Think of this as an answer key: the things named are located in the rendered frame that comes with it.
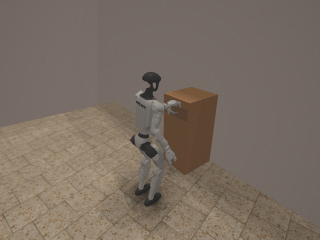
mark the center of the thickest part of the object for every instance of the right robot hand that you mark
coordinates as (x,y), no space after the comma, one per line
(169,156)

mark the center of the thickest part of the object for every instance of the left robot hand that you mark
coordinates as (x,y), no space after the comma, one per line
(173,103)

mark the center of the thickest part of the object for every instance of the handle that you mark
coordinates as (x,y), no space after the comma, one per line
(173,113)

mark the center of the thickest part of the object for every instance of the drawer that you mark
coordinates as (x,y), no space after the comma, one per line
(182,112)

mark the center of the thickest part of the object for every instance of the right robot forearm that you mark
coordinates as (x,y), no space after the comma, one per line
(162,141)

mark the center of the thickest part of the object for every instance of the left robot shin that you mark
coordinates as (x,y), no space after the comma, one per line
(143,174)

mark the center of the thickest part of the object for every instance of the left robot upper arm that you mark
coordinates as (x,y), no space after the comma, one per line
(140,92)

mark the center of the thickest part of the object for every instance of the left robot forearm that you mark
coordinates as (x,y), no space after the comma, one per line
(166,105)

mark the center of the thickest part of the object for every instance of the right robot upper arm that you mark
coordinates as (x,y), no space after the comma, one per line
(157,109)

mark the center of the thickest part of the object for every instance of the cabinet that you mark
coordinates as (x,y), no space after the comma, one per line
(191,141)

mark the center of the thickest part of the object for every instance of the robot left thigh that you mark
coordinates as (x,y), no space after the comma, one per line
(146,161)

